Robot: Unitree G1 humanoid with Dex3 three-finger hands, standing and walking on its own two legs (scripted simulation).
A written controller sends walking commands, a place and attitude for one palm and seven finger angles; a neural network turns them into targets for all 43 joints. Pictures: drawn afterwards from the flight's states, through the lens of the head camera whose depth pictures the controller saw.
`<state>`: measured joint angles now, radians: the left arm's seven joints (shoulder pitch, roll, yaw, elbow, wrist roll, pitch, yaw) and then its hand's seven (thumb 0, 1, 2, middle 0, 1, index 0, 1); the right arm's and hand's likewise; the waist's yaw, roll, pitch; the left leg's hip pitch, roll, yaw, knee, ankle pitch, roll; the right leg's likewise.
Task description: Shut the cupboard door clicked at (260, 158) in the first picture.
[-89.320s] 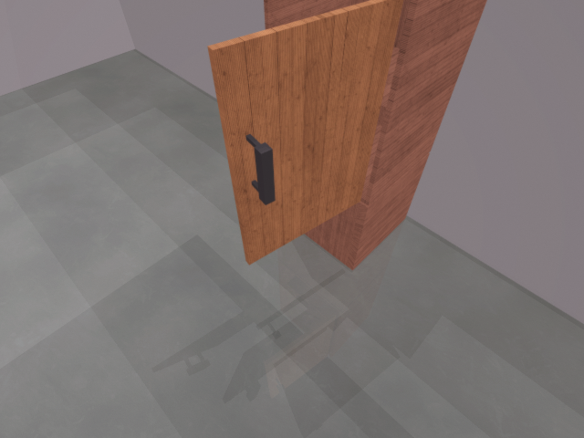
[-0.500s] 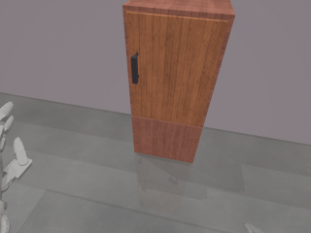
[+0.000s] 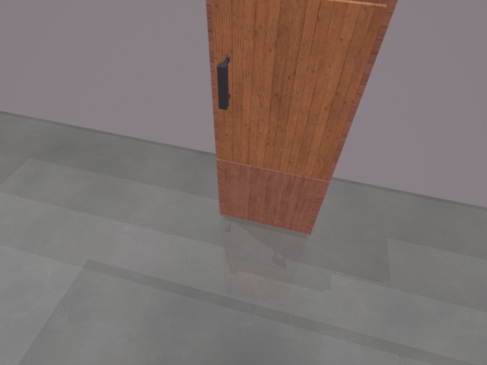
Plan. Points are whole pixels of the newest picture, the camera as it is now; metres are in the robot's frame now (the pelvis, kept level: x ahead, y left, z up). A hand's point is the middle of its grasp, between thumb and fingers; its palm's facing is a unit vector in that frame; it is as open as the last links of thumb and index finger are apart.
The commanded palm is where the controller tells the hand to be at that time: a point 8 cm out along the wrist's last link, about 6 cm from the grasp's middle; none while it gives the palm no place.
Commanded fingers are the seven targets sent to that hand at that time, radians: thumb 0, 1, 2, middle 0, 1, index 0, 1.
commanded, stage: let the arm hang, fingers relaxed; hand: left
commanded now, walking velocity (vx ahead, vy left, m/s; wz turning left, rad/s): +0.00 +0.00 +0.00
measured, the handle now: (225, 83) +0.86 +0.11 +0.00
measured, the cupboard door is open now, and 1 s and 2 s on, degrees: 0 0 0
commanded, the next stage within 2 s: look to check the result in 0.58 s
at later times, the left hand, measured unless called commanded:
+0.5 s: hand out of the picture +0.00 +0.17 -0.18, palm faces +0.01 -0.99 -0.17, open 7.4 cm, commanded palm none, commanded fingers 0.00 0.90 0.90 -0.20 -0.30 -0.20 -0.30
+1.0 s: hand out of the picture -0.03 +0.19 -0.17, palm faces +0.01 -0.98 -0.20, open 7.4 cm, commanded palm none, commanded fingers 0.00 0.90 0.90 -0.20 -0.30 -0.20 -0.30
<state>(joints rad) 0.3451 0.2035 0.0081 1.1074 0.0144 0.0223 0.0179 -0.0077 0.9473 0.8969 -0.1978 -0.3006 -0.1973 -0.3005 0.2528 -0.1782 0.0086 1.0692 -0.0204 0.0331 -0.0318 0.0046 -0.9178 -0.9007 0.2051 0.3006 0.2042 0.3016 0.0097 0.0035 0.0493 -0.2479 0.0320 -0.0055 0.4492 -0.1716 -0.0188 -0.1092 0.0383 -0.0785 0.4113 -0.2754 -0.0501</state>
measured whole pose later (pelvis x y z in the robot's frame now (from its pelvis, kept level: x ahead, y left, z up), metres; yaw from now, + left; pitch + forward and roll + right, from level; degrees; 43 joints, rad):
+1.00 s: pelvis +0.00 +0.01 +0.00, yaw -1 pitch -2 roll +0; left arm 0.32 0.17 0.01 1.16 0.02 0.00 0.02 0.00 0.91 0.90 -0.19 -0.30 -0.19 -0.30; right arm 0.28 -0.17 0.00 1.13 -0.02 0.01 -0.04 0.00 -0.91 -0.90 0.20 0.30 0.20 0.30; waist 0.00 0.00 0.04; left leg -0.21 0.01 0.03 0.40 -0.15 0.00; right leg -0.10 0.01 -0.05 0.41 -0.27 -0.03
